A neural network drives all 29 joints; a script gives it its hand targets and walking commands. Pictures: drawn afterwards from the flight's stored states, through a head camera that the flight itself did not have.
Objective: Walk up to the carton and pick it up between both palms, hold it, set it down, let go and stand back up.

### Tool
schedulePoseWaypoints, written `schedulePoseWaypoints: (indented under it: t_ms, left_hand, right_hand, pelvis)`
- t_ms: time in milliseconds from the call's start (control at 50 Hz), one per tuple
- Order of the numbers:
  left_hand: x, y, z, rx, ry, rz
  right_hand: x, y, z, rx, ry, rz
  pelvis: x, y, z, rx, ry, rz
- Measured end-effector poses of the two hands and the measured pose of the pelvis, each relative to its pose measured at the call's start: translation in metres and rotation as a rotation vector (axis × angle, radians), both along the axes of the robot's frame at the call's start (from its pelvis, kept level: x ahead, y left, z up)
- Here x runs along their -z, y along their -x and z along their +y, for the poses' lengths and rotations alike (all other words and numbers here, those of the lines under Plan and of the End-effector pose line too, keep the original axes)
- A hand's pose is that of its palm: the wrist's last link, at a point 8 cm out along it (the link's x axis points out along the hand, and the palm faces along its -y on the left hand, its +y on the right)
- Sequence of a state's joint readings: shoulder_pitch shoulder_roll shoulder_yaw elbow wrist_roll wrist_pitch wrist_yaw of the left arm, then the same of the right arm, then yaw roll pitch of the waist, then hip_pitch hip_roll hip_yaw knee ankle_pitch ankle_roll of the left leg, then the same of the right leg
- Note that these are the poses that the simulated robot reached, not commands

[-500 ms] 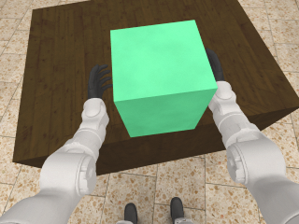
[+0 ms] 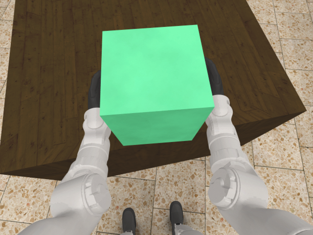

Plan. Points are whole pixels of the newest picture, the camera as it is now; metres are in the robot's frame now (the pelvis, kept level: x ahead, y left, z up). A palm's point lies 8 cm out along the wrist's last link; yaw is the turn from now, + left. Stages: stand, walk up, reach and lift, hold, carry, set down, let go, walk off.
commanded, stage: reach and lift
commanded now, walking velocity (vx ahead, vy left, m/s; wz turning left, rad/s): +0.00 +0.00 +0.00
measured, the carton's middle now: (154, 94) +0.45 -0.03 -0.01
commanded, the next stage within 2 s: none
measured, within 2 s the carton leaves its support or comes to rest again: neither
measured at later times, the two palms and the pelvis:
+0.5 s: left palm (96, 102) +0.44 +0.13 -0.01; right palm (213, 90) +0.43 -0.17 +0.01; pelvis +0.01 +0.01 +0.00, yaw +0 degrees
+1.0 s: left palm (96, 102) +0.44 +0.13 -0.01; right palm (213, 90) +0.43 -0.17 +0.01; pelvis +0.01 +0.01 +0.00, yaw +0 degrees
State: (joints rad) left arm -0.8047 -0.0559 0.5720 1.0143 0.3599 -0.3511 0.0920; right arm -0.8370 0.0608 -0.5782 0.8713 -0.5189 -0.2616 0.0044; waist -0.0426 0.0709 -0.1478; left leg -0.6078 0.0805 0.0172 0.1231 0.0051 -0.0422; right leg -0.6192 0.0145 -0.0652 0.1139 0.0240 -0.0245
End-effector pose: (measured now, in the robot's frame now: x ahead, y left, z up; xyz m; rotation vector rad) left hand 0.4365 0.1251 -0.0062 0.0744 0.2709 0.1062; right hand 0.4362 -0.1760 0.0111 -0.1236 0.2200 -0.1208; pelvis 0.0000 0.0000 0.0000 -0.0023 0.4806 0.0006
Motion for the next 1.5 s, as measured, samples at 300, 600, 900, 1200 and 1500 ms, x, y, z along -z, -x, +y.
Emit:
schedulePoseWaypoints:
  t_ms: [300,600,900,1200,1500]
  left_hand:
    - [0.001,-0.001,0.001,0.007,0.001,0.006]
    - [-0.001,-0.001,0.001,0.020,-0.028,0.009]
    - [-0.001,-0.001,0.001,0.021,-0.032,0.010]
    - [0.000,-0.001,0.001,0.015,-0.006,0.011]
    - [0.000,0.002,0.001,0.005,0.028,-0.011]
  right_hand:
    - [0.000,0.002,0.001,0.006,0.013,0.002]
    - [0.001,0.004,0.001,0.012,-0.001,-0.001]
    - [0.001,0.003,0.001,0.013,-0.002,-0.006]
    - [0.001,0.003,0.002,0.009,0.018,-0.010]
    - [0.000,0.007,0.002,0.014,0.013,-0.045]
  pelvis:
    - [-0.003,-0.013,0.011,0.004,0.001,-0.030]
    - [-0.004,-0.016,0.013,0.007,0.001,-0.032]
    - [-0.003,-0.012,0.009,-0.003,0.002,-0.029]
    - [-0.001,-0.009,0.011,-0.004,0.002,-0.003]
    - [0.001,-0.008,0.011,-0.002,0.003,0.025]
